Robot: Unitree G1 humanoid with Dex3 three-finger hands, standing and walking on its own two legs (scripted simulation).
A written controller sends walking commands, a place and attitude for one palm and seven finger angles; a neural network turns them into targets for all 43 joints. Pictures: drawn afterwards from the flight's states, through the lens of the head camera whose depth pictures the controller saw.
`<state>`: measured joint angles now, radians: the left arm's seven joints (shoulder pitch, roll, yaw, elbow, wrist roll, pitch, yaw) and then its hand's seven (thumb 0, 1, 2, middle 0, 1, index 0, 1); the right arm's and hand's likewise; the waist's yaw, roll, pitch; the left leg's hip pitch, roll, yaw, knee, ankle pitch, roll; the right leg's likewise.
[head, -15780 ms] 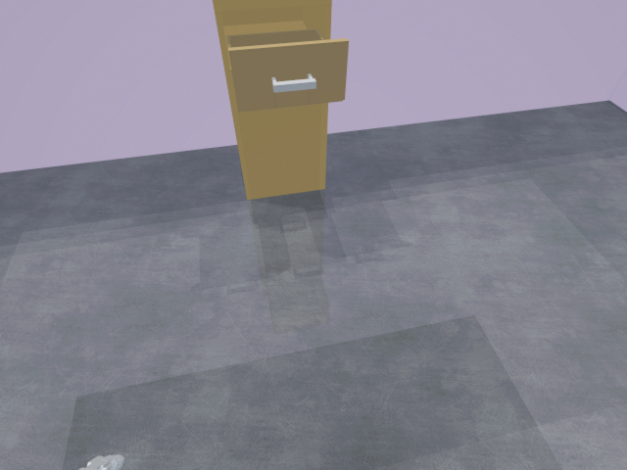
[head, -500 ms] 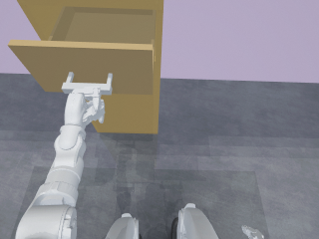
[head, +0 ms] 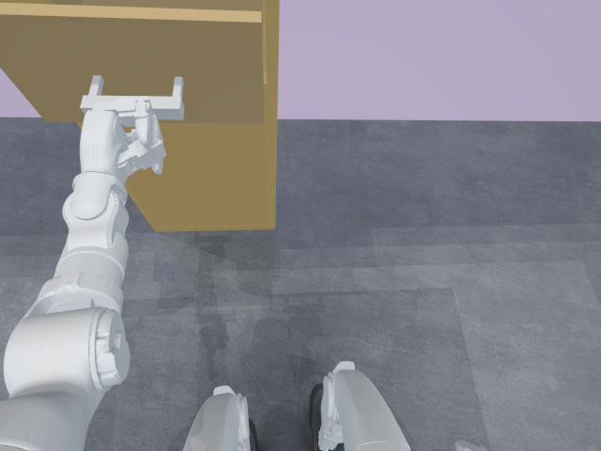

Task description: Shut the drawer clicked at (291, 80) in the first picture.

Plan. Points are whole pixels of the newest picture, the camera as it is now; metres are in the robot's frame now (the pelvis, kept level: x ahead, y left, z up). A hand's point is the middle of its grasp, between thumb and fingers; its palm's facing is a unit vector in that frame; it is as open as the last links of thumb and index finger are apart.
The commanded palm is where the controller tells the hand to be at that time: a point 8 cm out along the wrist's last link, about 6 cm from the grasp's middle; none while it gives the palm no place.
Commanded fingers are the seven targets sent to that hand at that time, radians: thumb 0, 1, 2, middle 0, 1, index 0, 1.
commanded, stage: push the drawer shut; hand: left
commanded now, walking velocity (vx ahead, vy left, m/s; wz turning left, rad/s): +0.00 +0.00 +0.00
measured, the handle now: (136, 95) +0.58 +0.18 +0.05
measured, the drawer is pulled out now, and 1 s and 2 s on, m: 0.09 0.00 0.00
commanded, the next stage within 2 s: pull the fist back off the drawer in 1.04 s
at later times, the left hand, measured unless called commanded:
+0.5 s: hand (163, 101) +0.57 +0.14 +0.05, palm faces -0.04 -1.00 -0.04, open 3.3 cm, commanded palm +0.56 +0.18 +0.05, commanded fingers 0.00 0.90 0.90 -1.40 -1.60 -1.40 -1.60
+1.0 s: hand (161, 86) +0.60 +0.15 +0.05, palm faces -0.03 -1.00 -0.05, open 3.2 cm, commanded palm +0.62 +0.16 +0.05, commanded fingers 0.00 0.90 0.90 -1.40 -1.60 -1.40 -1.60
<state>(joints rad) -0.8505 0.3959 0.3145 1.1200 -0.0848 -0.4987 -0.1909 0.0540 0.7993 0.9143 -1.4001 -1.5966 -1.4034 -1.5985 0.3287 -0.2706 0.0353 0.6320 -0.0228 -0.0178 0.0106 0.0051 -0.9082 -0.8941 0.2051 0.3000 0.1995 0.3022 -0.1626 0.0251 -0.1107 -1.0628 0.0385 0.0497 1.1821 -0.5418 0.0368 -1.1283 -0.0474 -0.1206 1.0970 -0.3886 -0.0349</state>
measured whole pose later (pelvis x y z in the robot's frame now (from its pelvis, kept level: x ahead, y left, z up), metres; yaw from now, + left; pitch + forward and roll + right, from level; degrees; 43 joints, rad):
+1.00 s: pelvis +0.01 +0.01 -0.01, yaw -1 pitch +31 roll -5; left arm -1.23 0.60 0.35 1.34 0.04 -0.39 -0.13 0.05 0.69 0.96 -1.40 -1.60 -1.40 -1.60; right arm 0.40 -0.26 0.08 0.64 -0.08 0.05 0.04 0.00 -0.91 -0.89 0.21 0.30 0.20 0.30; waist -0.28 0.05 -0.10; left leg -1.23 0.05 0.00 1.25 -0.56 0.04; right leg -1.26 -0.03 -0.17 1.11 -0.39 -0.03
